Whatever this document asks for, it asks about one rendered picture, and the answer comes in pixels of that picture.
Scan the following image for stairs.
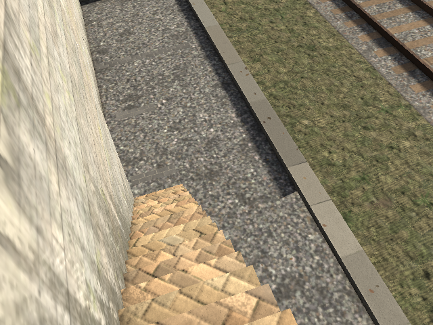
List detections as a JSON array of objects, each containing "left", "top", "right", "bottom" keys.
[{"left": 118, "top": 184, "right": 297, "bottom": 325}]

